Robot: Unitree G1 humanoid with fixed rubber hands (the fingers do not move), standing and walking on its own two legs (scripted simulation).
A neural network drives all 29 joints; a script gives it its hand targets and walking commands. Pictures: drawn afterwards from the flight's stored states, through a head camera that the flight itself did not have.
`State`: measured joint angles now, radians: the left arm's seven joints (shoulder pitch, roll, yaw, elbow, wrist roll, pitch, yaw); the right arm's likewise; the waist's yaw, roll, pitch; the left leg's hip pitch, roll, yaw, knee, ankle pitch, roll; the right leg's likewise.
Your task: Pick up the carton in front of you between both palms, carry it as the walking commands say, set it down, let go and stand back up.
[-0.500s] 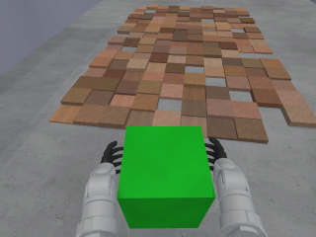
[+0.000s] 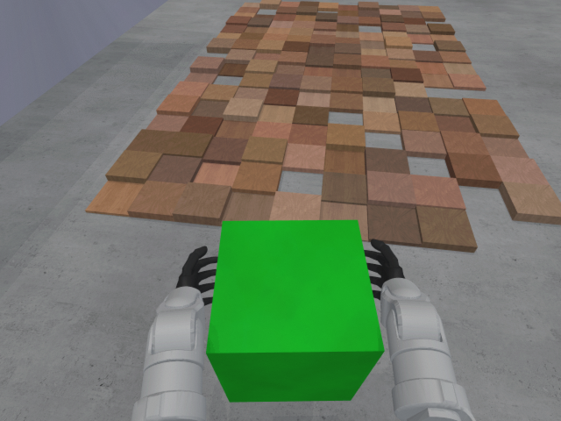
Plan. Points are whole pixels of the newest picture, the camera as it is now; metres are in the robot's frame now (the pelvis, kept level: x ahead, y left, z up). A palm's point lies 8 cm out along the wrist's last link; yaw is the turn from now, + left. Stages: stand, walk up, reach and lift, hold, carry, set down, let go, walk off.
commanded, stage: reach and lift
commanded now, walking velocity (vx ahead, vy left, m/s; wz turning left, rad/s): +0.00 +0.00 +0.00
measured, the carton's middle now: (290, 315) +0.30 +0.00 -0.04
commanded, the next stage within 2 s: hold in 0.34 s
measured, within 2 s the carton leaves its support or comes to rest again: neither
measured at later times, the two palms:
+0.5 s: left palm (187, 293) +0.29 +0.15 +0.05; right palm (397, 285) +0.29 -0.15 +0.06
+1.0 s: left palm (187, 294) +0.28 +0.15 +0.05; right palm (398, 287) +0.29 -0.15 +0.06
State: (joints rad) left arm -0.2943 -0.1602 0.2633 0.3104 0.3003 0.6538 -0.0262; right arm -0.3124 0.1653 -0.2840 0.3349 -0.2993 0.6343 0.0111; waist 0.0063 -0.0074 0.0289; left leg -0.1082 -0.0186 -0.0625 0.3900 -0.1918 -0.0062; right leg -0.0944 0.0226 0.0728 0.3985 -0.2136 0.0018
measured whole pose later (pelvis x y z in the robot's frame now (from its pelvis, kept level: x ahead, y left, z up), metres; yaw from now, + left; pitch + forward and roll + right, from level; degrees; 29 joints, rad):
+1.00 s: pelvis -0.01 +0.00 +0.00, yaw +0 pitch -9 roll +0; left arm -0.30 -0.16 0.24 0.23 0.28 0.76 -0.03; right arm -0.31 0.16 -0.27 0.25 -0.29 0.74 0.02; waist 0.00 -0.01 0.05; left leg -0.04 -0.02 -0.07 0.37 -0.18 -0.01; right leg -0.03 0.02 0.07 0.38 -0.20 0.00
